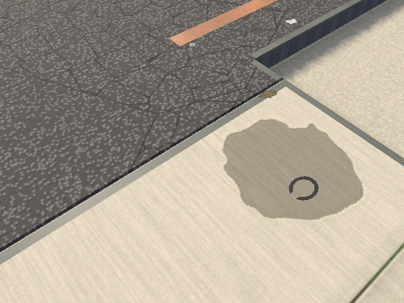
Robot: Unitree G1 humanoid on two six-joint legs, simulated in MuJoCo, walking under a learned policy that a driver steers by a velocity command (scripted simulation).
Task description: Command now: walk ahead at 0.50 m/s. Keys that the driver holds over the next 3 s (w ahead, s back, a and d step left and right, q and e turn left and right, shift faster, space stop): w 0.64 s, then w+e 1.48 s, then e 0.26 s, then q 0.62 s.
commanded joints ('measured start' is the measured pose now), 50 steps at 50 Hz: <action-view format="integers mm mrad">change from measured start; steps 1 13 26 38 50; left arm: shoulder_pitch -97 265 202 363 136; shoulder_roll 37 169 137 2 35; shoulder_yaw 2 54 40 -1 45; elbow -75 1 45 58 -5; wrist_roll -4 -8 -4 -1 -18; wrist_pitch -18 -23 -33 -3 36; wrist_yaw -10 -17 10 19 16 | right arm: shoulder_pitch -3 13 -273 90 -160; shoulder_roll -181 -163 -55 -302 -120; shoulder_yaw -43 -25 -7 -91 -46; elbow -37 -33 -101 -40 -5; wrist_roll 9 38 4 -19 -22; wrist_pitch -9 -19 5 -10 -35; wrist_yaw -11 -7 -9 3 -15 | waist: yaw -7 165 110 -41 64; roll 100 -126 -6 259 112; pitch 35 -243 19 -381 21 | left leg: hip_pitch -63 -701 -575 470 -83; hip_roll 247 75 182 448 316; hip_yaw -105 -173 -71 -561 -6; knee -106 1097 453 234 -110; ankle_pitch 181 -361 269 -16 197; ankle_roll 144 -27 -80 215 120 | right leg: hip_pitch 72 941 539 118 -2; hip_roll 33 -227 -42 155 -18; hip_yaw -37 572 24 -54 58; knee -144 -471 -650 348 194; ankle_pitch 130 -388 55 -206 -45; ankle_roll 4 -303 -219 -50 -21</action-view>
